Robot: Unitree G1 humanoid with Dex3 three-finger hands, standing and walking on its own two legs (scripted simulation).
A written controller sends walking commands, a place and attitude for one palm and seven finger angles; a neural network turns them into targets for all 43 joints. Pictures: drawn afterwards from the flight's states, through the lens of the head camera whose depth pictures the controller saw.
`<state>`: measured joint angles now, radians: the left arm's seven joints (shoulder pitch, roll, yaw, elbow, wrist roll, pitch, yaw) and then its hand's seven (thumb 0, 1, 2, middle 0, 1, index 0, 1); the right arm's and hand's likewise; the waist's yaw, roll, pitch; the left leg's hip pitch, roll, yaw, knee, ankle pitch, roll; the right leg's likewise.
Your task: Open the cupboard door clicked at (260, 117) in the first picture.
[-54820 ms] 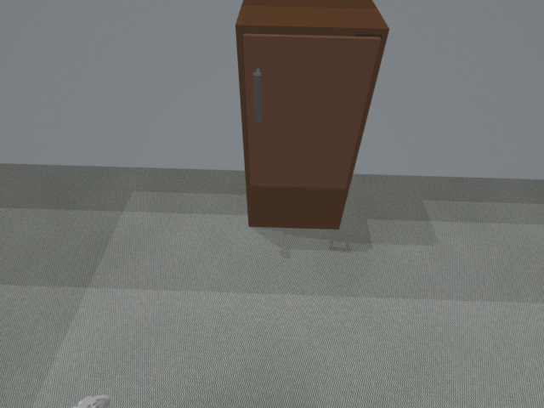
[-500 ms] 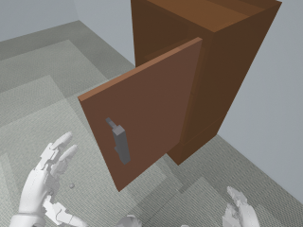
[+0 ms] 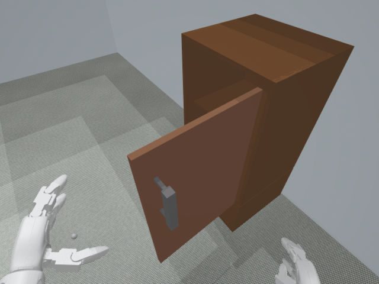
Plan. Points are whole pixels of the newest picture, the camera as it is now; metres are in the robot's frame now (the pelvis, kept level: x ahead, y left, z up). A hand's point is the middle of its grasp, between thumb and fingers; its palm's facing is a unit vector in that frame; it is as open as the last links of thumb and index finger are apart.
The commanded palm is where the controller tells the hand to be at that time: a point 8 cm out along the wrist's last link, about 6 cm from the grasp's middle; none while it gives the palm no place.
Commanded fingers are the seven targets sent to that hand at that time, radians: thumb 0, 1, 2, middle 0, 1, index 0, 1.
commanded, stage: draw the hand back to the body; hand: left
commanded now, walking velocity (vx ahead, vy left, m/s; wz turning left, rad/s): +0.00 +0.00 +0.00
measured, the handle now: (165, 204) +0.31 +0.10 -0.03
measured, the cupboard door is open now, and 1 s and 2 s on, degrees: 93 93 93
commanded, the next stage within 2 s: step back with the hand held close in 0.80 s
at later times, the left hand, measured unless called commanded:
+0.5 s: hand (40, 185) +0.21 +0.25 +0.19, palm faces +0.46 -0.79 -0.41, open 8.3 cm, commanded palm +0.16 +0.28 +0.19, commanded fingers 0.00 0.90 0.90 -0.20 -0.30 -0.20 -0.30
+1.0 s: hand (60, 193) +0.20 +0.22 +0.19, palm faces +0.43 -0.79 -0.43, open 7.4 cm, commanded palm +0.15 +0.25 +0.20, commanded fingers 0.00 0.90 0.90 -0.20 -0.30 -0.20 -0.30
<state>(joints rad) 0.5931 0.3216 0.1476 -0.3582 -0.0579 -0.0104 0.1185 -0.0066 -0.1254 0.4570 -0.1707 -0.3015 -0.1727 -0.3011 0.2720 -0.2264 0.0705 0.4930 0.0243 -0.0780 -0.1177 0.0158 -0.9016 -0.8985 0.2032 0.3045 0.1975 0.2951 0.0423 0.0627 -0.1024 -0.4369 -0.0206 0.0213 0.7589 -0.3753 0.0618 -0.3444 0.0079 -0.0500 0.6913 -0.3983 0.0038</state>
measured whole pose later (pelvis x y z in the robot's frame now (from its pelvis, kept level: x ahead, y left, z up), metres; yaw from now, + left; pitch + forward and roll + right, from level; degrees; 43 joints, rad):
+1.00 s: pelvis +0.01 -0.04 +0.03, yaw +0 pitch -4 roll -1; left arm 0.47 0.35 0.35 -0.37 -0.07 -0.10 0.10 0.02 0.89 0.90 -0.21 -0.30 -0.21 -0.30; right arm 0.19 -0.24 0.02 0.63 0.00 -0.07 -0.08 0.02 -0.90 -0.90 0.20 0.30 0.20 0.29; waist 0.04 0.09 0.00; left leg -0.14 0.02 0.01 0.43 -0.23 0.00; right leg -0.05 0.06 -0.05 0.35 -0.24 -0.05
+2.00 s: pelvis -0.15 +0.02 +0.01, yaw +2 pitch +0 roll -3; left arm 0.48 0.43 0.41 -0.52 -0.03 -0.21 0.15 0.01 0.88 0.90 -0.22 -0.30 -0.22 -0.30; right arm 0.14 -0.20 0.00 0.62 -0.01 -0.07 -0.09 0.02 -0.90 -0.90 0.20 0.30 0.20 0.30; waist 0.02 -0.02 0.04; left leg -0.42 -0.02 0.04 0.57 -0.15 0.08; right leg -0.36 0.06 0.07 0.68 -0.33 0.01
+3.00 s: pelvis -0.32 +0.01 +0.02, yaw -2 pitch +0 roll +0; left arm 0.48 0.37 0.41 -0.38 -0.02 -0.21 0.17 0.01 0.89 0.90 -0.21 -0.30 -0.22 -0.30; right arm 0.29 -0.27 -0.03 0.68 -0.01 -0.13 -0.11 0.02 -0.90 -0.90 0.20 0.30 0.20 0.30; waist 0.00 0.02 -0.05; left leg -0.24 0.06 0.04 0.52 -0.28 0.01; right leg -0.28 -0.02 -0.11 0.56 -0.29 -0.04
